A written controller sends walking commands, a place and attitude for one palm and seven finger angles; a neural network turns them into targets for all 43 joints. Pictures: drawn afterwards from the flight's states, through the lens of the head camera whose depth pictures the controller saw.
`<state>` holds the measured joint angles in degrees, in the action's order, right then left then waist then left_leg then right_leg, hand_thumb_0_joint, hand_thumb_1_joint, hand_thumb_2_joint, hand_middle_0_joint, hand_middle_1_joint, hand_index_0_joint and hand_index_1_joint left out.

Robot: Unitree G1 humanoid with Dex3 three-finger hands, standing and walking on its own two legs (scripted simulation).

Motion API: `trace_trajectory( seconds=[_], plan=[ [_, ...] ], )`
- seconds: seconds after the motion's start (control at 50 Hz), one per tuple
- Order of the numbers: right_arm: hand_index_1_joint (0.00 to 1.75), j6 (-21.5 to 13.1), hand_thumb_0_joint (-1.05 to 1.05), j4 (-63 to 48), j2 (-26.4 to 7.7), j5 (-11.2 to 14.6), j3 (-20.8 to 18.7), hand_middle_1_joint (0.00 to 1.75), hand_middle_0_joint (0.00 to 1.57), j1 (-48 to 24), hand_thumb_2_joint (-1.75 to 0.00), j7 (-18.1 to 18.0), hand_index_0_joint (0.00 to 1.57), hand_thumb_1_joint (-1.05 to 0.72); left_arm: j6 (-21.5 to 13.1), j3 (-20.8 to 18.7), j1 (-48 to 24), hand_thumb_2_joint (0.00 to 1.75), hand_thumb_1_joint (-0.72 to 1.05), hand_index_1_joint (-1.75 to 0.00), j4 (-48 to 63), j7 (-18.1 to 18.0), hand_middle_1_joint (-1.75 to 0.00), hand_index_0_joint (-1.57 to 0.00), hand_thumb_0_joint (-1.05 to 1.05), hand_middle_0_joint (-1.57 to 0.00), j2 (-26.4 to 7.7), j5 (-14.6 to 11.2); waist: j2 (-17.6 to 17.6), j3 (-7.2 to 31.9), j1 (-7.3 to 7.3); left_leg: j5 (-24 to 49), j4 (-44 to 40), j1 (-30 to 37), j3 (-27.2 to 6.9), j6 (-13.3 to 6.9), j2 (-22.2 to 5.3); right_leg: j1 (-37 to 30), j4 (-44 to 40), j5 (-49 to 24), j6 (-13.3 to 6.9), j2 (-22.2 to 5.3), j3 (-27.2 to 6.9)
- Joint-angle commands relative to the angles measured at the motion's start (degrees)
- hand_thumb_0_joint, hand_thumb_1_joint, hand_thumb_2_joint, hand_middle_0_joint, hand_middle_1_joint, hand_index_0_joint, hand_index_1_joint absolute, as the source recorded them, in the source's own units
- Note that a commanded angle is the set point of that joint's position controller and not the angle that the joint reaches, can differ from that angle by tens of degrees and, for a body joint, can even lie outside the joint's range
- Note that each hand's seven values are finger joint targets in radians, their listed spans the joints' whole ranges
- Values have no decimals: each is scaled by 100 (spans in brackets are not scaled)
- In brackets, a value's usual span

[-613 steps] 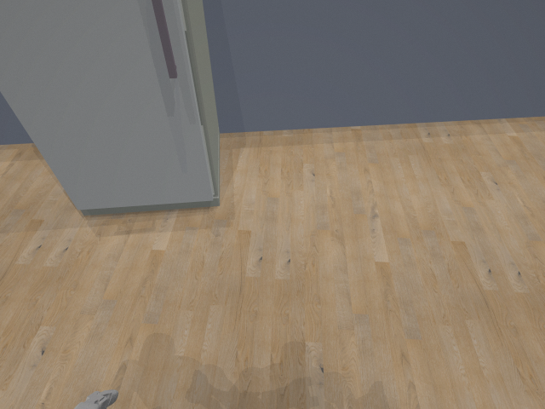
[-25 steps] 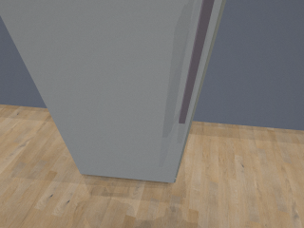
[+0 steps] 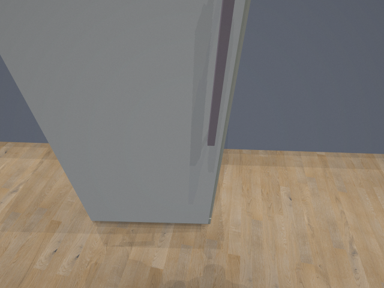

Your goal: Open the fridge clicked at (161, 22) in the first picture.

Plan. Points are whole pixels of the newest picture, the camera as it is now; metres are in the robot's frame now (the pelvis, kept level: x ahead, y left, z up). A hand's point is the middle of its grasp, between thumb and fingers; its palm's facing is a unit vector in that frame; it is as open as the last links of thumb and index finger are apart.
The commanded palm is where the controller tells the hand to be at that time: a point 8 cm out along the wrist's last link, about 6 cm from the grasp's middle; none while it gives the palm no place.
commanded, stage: come to a stop and stand still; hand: right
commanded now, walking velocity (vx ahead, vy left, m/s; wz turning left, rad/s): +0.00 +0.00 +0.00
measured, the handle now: (219, 65) +0.58 -0.04 +0.22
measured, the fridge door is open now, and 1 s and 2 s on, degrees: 0 0 0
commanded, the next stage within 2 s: look again from close up in 0.46 s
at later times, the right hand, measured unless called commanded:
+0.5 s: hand out of the picture +0.08 -0.20 -0.17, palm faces -0.10 +0.98 -0.19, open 7.4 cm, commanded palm none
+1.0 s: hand out of the picture -0.04 -0.17 -0.17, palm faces -0.08 +0.98 -0.18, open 7.3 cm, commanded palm none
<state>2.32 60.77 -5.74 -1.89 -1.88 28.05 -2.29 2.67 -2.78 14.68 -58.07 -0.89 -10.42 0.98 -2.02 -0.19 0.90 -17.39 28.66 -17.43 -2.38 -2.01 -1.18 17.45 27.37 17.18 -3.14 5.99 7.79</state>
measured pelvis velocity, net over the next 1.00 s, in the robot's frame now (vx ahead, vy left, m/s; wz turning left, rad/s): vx -0.04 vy -0.01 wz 0.09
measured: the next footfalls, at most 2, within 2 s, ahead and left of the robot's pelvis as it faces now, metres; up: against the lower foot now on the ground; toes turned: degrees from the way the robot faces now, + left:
right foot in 0.14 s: -0.02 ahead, -0.08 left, -0.01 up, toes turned +0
left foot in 0.48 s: -0.06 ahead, +0.11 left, -0.01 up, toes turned +6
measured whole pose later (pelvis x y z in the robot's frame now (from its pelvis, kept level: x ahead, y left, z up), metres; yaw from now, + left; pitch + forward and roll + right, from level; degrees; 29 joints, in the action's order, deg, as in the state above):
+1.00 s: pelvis -0.04 -0.01 +0.01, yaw +5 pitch -1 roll +0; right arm -0.1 62.0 -8.4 -0.2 1.3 18.0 -2.5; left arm -1.6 0.1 14.1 -62.9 -2.2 -9.4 0.5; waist 0.6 -2.5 -0.1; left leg -17.1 24.0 -6.4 0.9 0.0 -0.6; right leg 7.9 22.6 14.4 -4.2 2.7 6.6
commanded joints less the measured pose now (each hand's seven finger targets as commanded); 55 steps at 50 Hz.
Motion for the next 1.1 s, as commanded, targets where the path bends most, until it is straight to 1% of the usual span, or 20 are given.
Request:
trace_trajectory(
  seconds=[0.0,0.02,0.04,0.06,0.08,0.1,0.12,0.14,0.16,0.18,0.24,0.3,0.34,0.4,0.42,0.46,0.5,0.54,0.74,1.08],
  plan=[
    [30,-78,0,-905,-1101,-40,-363,30,20,-1889,-90,-160,20,-90,169,-294,1718,90,90,-30,-129,-28,-30,-20,0,-20,-409,-4,1999,-115,-1132,-1696,-2224,-3743,-1533,-688,-1415,-2316,4112,268,275,-383,-1032],
    [30,-121,0,-1101,-1162,-45,-365,30,20,-2403,-90,-199,20,-90,167,-315,2055,90,90,-30,-168,-29,-30,-20,0,-20,-438,-24,1890,30,-1343,-1410,-2081,-3916,-1339,-620,-1411,-2401,4521,475,252,-515,-1189],
    [30,-173,0,-1196,-1162,-55,-360,30,20,-2554,-90,-196,20,-90,32,-261,2225,90,90,-30,-160,-6,-30,-20,0,-20,-338,-46,1417,-199,-1383,-952,-1633,-3430,-1035,-411,-1224,-1971,3612,885,170,-690,-1190],
    [30,-173,0,-1112,-1143,-54,-337,30,20,-2078,-90,-159,20,-90,-101,-161,2083,90,90,-30,-132,29,-30,-20,0,-20,-141,-42,829,-475,-1092,-1031,-961,-2734,-913,-235,-979,-1444,1652,994,119,-692,-954],
    [30,-121,0,-900,-1040,-19,-308,30,20,-1327,-90,-142,20,-90,-204,-59,1724,90,90,-30,-68,28,-30,-20,0,-20,-4,-18,164,-793,-628,-1364,12,-2098,-789,-175,-631,-896,-241,1042,136,-633,-808],
    [30,-71,0,-779,-762,59,-264,30,20,-765,-90,-141,20,-90,-267,-17,1460,90,90,-30,38,-33,-30,-20,0,-20,-100,8,-869,-1051,-349,-1188,1373,-1649,-482,-157,-83,-237,-1326,992,218,-720,-938],
    [30,-91,0,-733,-566,102,-225,30,20,-446,-90,-92,20,-90,-361,3,1126,90,90,-30,215,-80,-30,-20,0,-20,-332,16,-1864,-1296,-113,-891,2522,-1707,-202,69,307,359,-1832,688,38,-1598,-2165],
    [30,-109,0,-782,-667,115,-275,30,20,-497,-90,-74,20,-90,-355,10,695,90,90,-30,423,-186,-30,-20,0,-20,-389,44,-1395,-1239,56,-568,3063,-1197,-356,107,140,1041,-1707,-95,-447,-2048,-2305],
    [30,-62,0,-690,-1027,71,-368,30,20,-550,-90,-36,20,-90,-417,7,182,90,90,-30,515,-280,-30,-20,0,-20,-592,111,-1016,-789,272,-448,3386,-923,-351,223,247,817,-1464,-824,-468,-1888,-2259],
    [30,-20,0,-647,-950,49,-310,30,20,-900,-90,-59,20,-90,-476,6,121,90,90,-30,462,-278,-30,-20,0,-20,-606,78,-1323,-994,191,-257,3369,-1053,-658,176,8,1081,-1545,-279,-386,-2108,-2897],
    [30,-42,0,-668,-577,63,-125,30,20,-1064,-90,17,20,-90,-491,90,447,90,90,-30,338,-215,-30,-20,0,-20,-422,111,439,-1308,121,-255,2648,-1004,-387,103,-128,832,-1690,639,-646,-2111,-2729],
    [30,-106,0,-771,-538,44,-39,30,20,-1378,-90,105,20,-90,-473,89,1121,90,90,-30,59,-212,-30,-20,0,-20,-503,121,121,-1003,-181,-649,1436,-857,156,79,-18,-232,-1708,885,-706,-2035,-2519],
    [30,-179,0,-818,-523,67,-11,30,20,-1614,-90,114,20,-90,-466,118,1452,90,90,-30,-72,-224,-30,-20,0,-20,-436,124,-100,-763,-327,-843,704,-746,241,33,31,-863,-1501,-19,-702,-2049,-2455],
    [30,-231,0,-743,-501,120,11,30,20,-1485,-90,98,20,-90,-454,136,1556,90,90,-30,-153,-225,-30,-20,0,-20,-433,64,21,-307,-255,28,-458,277,344,-35,88,-1015,-963,-1650,-410,-1841,-1997],
    [30,-262,0,-694,-551,143,13,30,20,-1403,-90,66,20,-90,-483,155,1516,90,90,-30,-165,-220,-30,-20,0,-20,-354,20,-33,-121,-210,681,-639,784,188,-98,-42,-889,-631,-2620,-275,-1708,-1742],
    [30,-300,0,-557,-727,175,3,30,20,-1060,-90,-1,20,-90,-554,209,1427,90,90,-30,-146,-216,-30,-20,0,-20,-246,-34,127,303,-139,2263,-308,1563,-36,-224,-441,-673,-271,-3221,29,-1382,-1206],
    [30,-271,0,-544,-778,183,45,30,20,-1146,-90,-10,20,-90,-573,215,1451,90,90,-30,-201,-215,-30,-20,0,-20,-189,-42,-181,249,-202,2124,-30,1314,206,-157,-502,-809,-494,-3230,188,-1301,-1122],
    [30,-251,0,-536,-735,180,42,30,20,-1152,-90,-21,20,-90,-533,185,1366,90,90,-30,-265,-225,-30,-20,0,-20,-359,-22,-94,345,-172,1593,25,1006,250,-50,-269,-1269,-347,-3963,53,-1452,-1198],
    [30,-268,0,-361,-640,133,129,30,20,-1065,-90,-38,20,-90,-454,195,787,90,90,-30,-335,-175,-30,-20,0,-20,-215,-38,337,-481,-156,1029,-608,655,-116,-24,-452,-856,-714,-1660,7,-1267,-1048],
    [30,-394,0,29,-707,145,262,30,20,-585,-90,-36,20,-90,-470,272,324,90,90,-30,-475,-149,-30,-20,0,-20,-391,-80,287,-267,-145,1443,-980,725,-261,8,-542,-1277,-887,-1704,42,-1260,-969]
  ],
)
